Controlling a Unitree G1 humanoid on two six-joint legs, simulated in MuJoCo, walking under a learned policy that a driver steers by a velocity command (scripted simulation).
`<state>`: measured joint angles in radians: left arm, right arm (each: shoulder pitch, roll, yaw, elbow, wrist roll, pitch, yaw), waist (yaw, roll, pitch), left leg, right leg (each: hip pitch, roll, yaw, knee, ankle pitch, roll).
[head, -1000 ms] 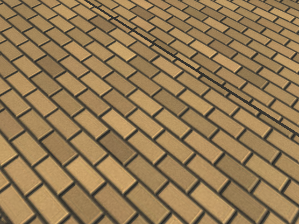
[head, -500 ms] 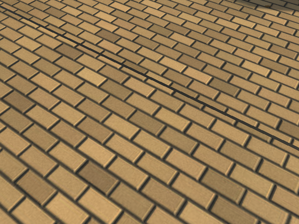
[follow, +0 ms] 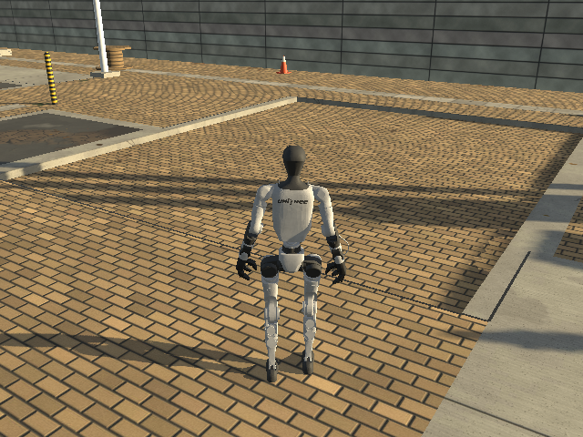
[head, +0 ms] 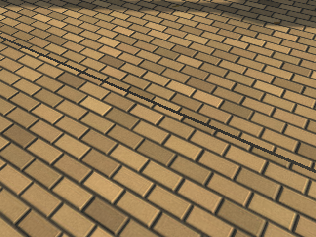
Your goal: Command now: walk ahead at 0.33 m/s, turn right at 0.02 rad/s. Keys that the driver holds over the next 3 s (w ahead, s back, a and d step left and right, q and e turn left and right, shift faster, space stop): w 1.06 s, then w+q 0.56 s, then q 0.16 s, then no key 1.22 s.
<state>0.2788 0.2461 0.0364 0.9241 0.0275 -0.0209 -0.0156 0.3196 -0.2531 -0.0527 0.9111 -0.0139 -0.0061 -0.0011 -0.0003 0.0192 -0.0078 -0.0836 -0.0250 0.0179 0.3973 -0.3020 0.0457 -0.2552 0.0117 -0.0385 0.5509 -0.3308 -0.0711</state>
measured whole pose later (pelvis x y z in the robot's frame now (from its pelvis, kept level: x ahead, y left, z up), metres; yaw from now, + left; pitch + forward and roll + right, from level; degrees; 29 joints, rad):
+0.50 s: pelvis +0.23 +0.01 -0.02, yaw -1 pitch +1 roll -1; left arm 0.47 0.20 0.02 1.09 0.02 -0.08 0.01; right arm -0.01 -0.22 -0.03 0.81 -0.03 -0.05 0.02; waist 0.06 0.01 0.06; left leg -0.47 -0.01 0.10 0.54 -0.10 0.11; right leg 0.15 0.03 -0.02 0.36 -0.47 -0.04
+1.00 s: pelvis +0.51 +0.01 -0.01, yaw +0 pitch +1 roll +1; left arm -0.01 0.19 0.02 0.88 0.03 -0.04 -0.03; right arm 0.48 -0.17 -0.03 1.06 -0.02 -0.09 -0.01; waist -0.08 -0.02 0.06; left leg 0.13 -0.08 0.07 0.18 -0.33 0.07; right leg -0.56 -0.05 -0.08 0.59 -0.06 -0.06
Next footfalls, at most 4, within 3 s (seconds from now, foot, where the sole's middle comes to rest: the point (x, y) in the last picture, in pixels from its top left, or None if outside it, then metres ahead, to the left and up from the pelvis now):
0.50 left None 0.40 0.09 -0.78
1.06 right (188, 201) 0.71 -0.08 -0.78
1.60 left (147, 156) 0.98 0.11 -0.78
2.12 right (161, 126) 1.18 0.04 -0.78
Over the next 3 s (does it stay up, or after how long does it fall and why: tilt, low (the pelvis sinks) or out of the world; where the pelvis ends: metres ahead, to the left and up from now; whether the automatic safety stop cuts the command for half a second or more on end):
stays up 1.06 0.12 0.00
